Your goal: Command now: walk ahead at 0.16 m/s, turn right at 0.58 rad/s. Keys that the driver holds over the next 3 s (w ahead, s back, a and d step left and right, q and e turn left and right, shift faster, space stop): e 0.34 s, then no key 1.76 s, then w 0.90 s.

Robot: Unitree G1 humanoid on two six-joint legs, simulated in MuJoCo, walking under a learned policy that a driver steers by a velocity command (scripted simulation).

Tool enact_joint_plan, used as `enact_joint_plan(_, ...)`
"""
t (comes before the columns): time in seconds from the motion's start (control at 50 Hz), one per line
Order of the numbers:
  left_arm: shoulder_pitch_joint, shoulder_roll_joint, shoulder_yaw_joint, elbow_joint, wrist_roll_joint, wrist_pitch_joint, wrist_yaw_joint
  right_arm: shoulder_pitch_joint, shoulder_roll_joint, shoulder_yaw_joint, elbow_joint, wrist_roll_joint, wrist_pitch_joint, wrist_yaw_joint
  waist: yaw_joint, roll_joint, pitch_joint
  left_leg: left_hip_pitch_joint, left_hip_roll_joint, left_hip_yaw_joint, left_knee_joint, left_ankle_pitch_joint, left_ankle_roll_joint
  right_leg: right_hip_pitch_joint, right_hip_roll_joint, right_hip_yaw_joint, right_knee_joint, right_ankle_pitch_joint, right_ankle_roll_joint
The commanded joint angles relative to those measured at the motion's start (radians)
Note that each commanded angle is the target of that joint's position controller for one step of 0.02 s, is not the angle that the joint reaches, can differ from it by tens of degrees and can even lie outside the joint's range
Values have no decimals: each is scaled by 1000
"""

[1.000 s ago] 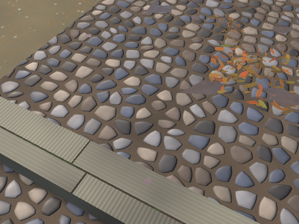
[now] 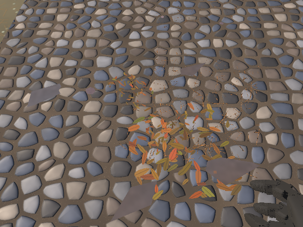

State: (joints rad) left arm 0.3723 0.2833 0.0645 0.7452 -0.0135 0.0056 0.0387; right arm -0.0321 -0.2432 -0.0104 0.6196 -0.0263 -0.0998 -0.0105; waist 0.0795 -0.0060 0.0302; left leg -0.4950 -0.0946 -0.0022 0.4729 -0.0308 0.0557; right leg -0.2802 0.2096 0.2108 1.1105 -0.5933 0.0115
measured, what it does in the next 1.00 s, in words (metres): steps on the spot, turning right: right foot, then left foot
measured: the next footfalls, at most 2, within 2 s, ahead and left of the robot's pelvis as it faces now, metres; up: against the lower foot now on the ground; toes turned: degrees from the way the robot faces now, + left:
right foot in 0.42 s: +0.10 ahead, -0.16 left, +0.00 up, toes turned -16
left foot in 0.78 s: +0.16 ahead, +0.08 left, +0.00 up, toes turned -16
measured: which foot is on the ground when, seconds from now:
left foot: down 0.00-0.42, up 0.44-0.76, down 0.78-1.00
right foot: up 0.00-0.40, down 0.42-1.00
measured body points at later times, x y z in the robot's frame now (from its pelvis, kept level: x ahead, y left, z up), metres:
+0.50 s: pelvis +0.07 -0.04 +0.01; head +0.10 -0.07 +0.46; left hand +0.32 +0.16 -0.05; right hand +0.12 -0.35 -0.11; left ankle +0.12 +0.09 -0.68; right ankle +0.06 -0.15 -0.72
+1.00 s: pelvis +0.09 -0.03 +0.01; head +0.09 -0.02 +0.46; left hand +0.29 +0.16 -0.09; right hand +0.15 -0.30 -0.09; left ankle +0.12 +0.09 -0.72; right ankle +0.06 -0.15 -0.72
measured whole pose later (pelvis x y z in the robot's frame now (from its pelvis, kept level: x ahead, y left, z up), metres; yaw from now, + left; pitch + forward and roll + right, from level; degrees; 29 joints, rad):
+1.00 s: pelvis +0.09 -0.03 +0.01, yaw -17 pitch +0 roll +0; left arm 0.22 0.21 0.03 0.69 0.02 0.00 0.02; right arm 0.18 -0.20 -0.02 0.77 -0.01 -0.01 -0.02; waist 0.01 -0.01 0.00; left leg -0.25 0.02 0.02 0.56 -0.31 -0.01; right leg -0.28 0.01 0.02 0.55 -0.27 0.00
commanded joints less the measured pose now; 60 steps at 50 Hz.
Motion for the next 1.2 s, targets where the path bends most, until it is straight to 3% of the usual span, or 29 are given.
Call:
enact_joint_plan(0.02, 13, 173, 23, -117, -7, 2, -22, 99, -30, -22, -85, -9, 23, -33, -98, 71, -270, 569, 469, -458, -99, 157, 282, -416, -173, -57, 395, 74, 59)
enact_joint_plan(0.04, -40, 167, 27, -139, 1, 12, -15, 80, -36, -13, -79, 0, 34, -35, -79, 23, -192, 420, 404, -387, -150, 45, 244, -391, -192, -81, 394, 115, 66)
enact_joint_plan(0.06, -45, 151, 26, -158, 2, 19, -9, 64, -65, -19, -65, 4, 41, -35, -52, 27, -120, 283, 366, -323, -185, 28, 231, -355, -205, -84, 370, 140, 68)
enact_joint_plan(0.1, -6, 83, 9, -168, -5, 25, -5, 74, -86, -28, -31, 1, 41, -29, -23, 71, -74, 146, 307, -181, -222, 110, 212, -290, -219, -122, 280, 161, 72)
enact_joint_plan(0.14, -29, 55, -4, -179, -1, 17, 5, 113, -115, -42, 4, 0, 43, -25, -37, 81, -111, 197, 307, -114, -214, 267, 229, -303, -241, -151, 159, 191, 84)
enact_joint_plan(0.2, -97, 66, -7, -200, 1, 16, 2, 122, -151, -58, 23, 7, 61, -25, -60, 85, -164, 268, 335, -79, -210, 186, 235, -288, -290, -156, 7, 270, 83)
enact_joint_plan(0.28, -182, 83, -5, -232, -6, 22, -9, 129, -190, -74, 35, 14, 85, -23, -90, 116, -134, 262, 361, -46, -222, 10, 218, -212, -296, -195, -174, 315, 54)
enact_joint_plan(0.36, -223, 82, -3, -260, -4, 20, -28, 173, -209, -84, 58, 30, 99, -16, -108, 139, -122, 329, 397, -43, -163, 17, 190, -145, -271, -235, -372, 273, 11)
enact_joint_plan(0.4, -158, 74, 3, -237, 3, 14, -38, 187, -190, -78, 76, 50, 106, -17, -73, 125, -134, 315, 366, -7, -62, 38, 133, -6, -220, -268, -599, 368, -36)
enact_joint_plan(0.42, -119, 110, 17, -229, 8, 14, -36, 243, -156, -69, 101, 51, 104, -13, -67, 73, -139, 245, 321, 37, 27, -30, 65, 111, -238, -209, -704, 481, -72)
enact_joint_plan(0.44, -100, 209, 39, -247, 18, 18, -24, 264, -87, -48, 78, 10, 95, -2, -101, -187, -174, 41, 214, 140, 294, -372, -35, 274, -480, 90, -716, 805, -153)
enact_joint_plan(0.46, -124, 240, 45, -264, 39, 13, -23, 175, -114, -54, 31, 1, 88, -8, -57, -307, -151, -178, 101, 102, 473, -619, -97, 241, -629, 246, -738, 913, -336)
enact_joint_plan(0.48, -91, 182, 31, -254, 46, 1, -25, 119, -174, -74, 30, 12, 89, -9, -12, -184, -162, -175, 130, 13, 605, -600, -111, 207, -590, 191, -743, 897, -348)
enact_joint_plan(0.5, -131, 158, 23, -243, 45, -10, -27, 129, -162, -77, 39, 29, 97, -8, -43, -157, -147, -174, 139, -11, 637, -540, -111, 182, -532, 114, -730, 865, -302)
enact_joint_plan(0.54, -235, 129, 14, -255, 21, -16, -26, 180, -150, -80, 76, 18, 118, -18, -87, -132, -136, -132, 149, -19, 645, -434, -134, 125, -465, 21, -721, 855, -240)
enact_joint_plan(0.58, -266, 95, 0, -251, 29, -17, -24, 208, -127, -75, 87, 21, 123, -20, -114, -130, -154, -36, 135, -4, 624, -374, -149, 65, -425, -38, -713, 906, -233)
enact_joint_plan(0.64, -250, 85, 0, -232, 29, -12, -23, 176, -77, -50, 76, 24, 121, -18, -85, -142, -150, 41, 139, 5, 409, -355, -142, 74, -410, -48, -695, 852, -232)
enact_joint_plan(0.7, -215, 95, 4, -203, 27, -5, -22, 165, -85, -47, 65, 29, 119, -10, -58, -158, -149, 116, 132, 11, 256, -359, -130, 88, -438, 10, -688, 801, -261)
enact_joint_plan(0.74, -234, 75, -4, -189, 14, -5, -23, 203, -74, -43, 79, 27, 113, -3, -93, -144, -133, 224, 121, 25, 44, -216, -107, 55, -414, 12, -668, 722, -234)
enact_joint_plan(0.76, -213, 58, -11, -174, 9, -10, -23, 220, -77, -40, 84, 15, 108, 0, -104, -117, -126, 310, 129, 5, -72, -66, -86, 17, -388, 5, -668, 634, -192)
enact_joint_plan(0.78, -183, 30, -21, -165, 23, -22, -24, 234, -122, -45, 79, -2, 103, -3, -85, -45, -146, 408, 207, -87, -73, 112, -58, -37, -340, -20, -638, 495, -132)
enact_joint_plan(0.8, -134, 24, -20, -168, 40, -35, -32, 198, -189, -60, 79, 2, 103, -8, -14, 119, -131, 395, 259, -114, -18, 135, -1, -74, -259, -104, -630, 360, -81)
enact_joint_plan(0.82, -169, 28, -21, -161, 53, -35, -31, 161, -113, -46, 75, 15, 101, -2, -37, 160, -127, 278, 249, -122, -48, -55, 35, 12, -233, -142, -637, 327, -37)
enact_joint_plan(0.84, -220, 58, -11, -160, 45, -32, -28, 145, -79, -37, 68, 11, 97, 2, -62, 125, -81, 240, 219, -103, -59, -152, 17, 18, -231, -144, -630, 347, -27)
enact_joint_plan(0.88, -240, 46, -8, -160, 35, -22, -19, 159, -88, -38, 76, 10, 86, -2, -77, 100, -58, 224, 193, -77, -52, -175, -15, 16, -233, -141, -618, 398, -39)
enact_joint_plan(0.98, -198, 13, -8, -132, 32, -23, -19, 191, -66, -31, 91, 13, 78, -13, -80, 49, -50, 222, 176, -60, -34, -193, -23, 20, -238, -136, -628, 417, -44)
enact_joint_plan(1.2, -155, 6, 1, -76, 27, -26, -5, 205, -48, -29, 128, 16, 74, -12, -78, 3, -51, 220, 155, -49, -21, -168, -17, 46, -245, -137, -621, 458, -30)
Over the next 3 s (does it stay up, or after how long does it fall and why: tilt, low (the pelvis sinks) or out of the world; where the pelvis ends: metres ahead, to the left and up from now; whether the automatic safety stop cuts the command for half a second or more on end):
stays up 0.44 -0.10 0.02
